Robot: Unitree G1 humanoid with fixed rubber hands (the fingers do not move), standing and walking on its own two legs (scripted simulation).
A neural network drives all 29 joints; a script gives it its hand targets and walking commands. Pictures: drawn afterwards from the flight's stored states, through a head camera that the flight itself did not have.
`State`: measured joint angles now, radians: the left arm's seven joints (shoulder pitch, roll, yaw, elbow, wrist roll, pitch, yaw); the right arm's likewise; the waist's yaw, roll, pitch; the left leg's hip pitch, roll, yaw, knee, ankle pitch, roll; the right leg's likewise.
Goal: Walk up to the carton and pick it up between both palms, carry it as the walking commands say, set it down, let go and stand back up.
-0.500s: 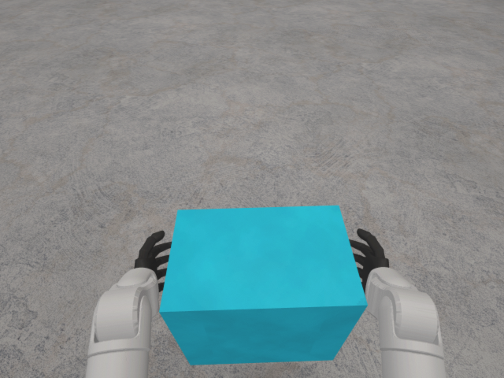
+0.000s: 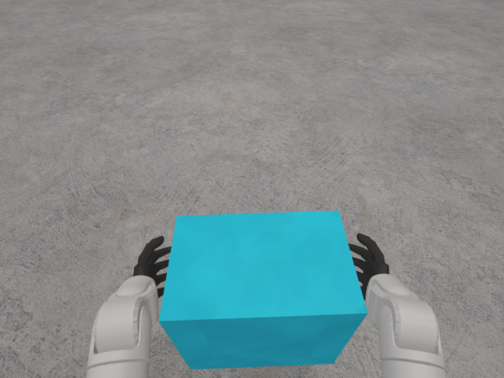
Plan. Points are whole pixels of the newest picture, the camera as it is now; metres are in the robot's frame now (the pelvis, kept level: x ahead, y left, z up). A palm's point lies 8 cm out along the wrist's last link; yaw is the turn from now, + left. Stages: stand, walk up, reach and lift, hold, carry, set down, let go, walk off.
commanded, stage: carry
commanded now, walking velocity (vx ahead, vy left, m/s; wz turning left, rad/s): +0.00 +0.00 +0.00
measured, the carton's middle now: (260, 294) +0.28 +0.00 -0.01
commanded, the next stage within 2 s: none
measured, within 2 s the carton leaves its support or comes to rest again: neither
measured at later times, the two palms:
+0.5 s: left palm (144, 290) +0.26 +0.18 +0.04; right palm (374, 289) +0.26 -0.17 +0.05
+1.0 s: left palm (143, 292) +0.26 +0.18 +0.04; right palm (373, 290) +0.26 -0.17 +0.05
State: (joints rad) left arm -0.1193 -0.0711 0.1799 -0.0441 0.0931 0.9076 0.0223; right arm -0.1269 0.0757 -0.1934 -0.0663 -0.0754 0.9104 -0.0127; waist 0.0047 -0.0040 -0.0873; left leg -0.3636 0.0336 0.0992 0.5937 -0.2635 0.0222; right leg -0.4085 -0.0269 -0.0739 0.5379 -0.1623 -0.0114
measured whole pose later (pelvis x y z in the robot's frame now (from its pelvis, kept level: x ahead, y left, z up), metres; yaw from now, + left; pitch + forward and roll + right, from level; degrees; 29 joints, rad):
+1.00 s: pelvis +0.00 +0.00 +0.00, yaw +0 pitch +2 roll +0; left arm -0.06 -0.08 0.17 -0.06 0.10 0.87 0.01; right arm -0.06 0.09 -0.18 -0.08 -0.09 0.86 0.01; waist 0.00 -0.01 -0.09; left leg -0.35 0.03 0.10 0.59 -0.26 0.02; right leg -0.40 -0.03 -0.08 0.53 -0.16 -0.01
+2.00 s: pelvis -0.04 +0.00 -0.02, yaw +0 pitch +1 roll +0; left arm -0.07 -0.09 0.19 -0.37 0.05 1.13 0.03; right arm -0.08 0.13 -0.20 -0.39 -0.06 1.13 -0.02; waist 0.01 0.00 -0.01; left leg -0.47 0.04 0.10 0.72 -0.27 0.02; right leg -0.52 -0.03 -0.07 0.66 -0.16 -0.02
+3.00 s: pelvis -0.32 +0.02 -0.01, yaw -3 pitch +0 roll -1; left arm -0.04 -0.12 0.18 -0.32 0.08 1.16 0.05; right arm -0.09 0.10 -0.21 -0.30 -0.05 1.16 -0.02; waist 0.02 0.02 -0.09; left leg -0.51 0.05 0.06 0.80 -0.35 0.01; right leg -0.45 -0.03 -0.10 0.65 -0.20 -0.01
